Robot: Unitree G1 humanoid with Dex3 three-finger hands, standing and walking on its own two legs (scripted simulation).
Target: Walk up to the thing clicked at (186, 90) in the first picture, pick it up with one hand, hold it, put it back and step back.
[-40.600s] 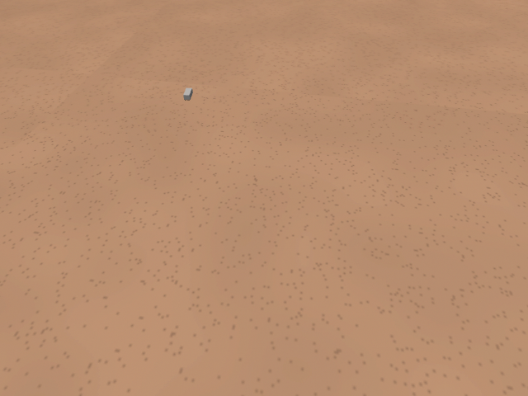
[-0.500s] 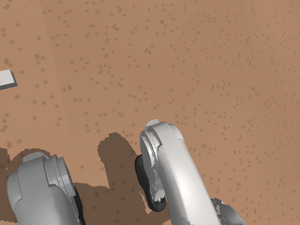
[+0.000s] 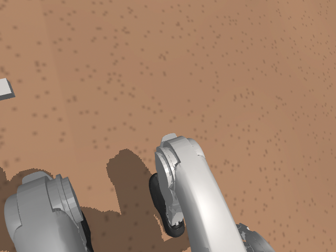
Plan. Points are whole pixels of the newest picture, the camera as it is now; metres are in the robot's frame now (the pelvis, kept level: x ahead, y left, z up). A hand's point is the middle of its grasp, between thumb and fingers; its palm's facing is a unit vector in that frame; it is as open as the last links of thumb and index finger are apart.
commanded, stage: rise first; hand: left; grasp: from above
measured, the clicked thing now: out of the picture +0.53 +0.31 -0.30
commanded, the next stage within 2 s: approach in 2.00 s
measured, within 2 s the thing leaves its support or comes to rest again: neither
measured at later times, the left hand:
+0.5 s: hand out of the picture +0.49 +0.33 -0.18, palm faces -0.44 -0.11 -0.89, open 12.5 cm
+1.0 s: hand out of the picture +0.49 +0.33 -0.18, palm faces -0.44 -0.11 -0.89, open 12.5 cm
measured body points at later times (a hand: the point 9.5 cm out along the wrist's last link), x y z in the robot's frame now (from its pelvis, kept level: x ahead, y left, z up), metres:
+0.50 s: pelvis +0.00 +0.00 +0.00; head +0.26 +0.10 +0.35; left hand +0.51 +0.33 -0.13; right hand +0.05 -0.26 -0.08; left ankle +0.07 +0.13 -0.28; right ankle +0.11 -0.13 -0.28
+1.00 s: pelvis +0.00 +0.00 +0.00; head +0.26 +0.10 +0.35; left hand +0.51 +0.33 -0.13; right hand +0.05 -0.26 -0.08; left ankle +0.07 +0.13 -0.28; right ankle +0.11 -0.13 -0.28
